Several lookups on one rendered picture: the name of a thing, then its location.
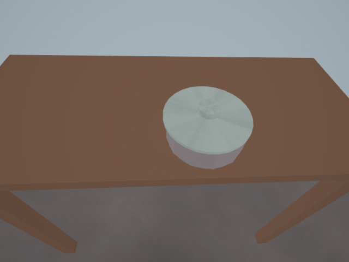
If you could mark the lid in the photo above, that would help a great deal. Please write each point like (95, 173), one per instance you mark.
(226, 133)

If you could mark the table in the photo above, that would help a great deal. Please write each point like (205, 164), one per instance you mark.
(71, 122)

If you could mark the pot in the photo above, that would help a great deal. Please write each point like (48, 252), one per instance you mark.
(201, 160)

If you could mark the knob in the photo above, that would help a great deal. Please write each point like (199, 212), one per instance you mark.
(209, 109)

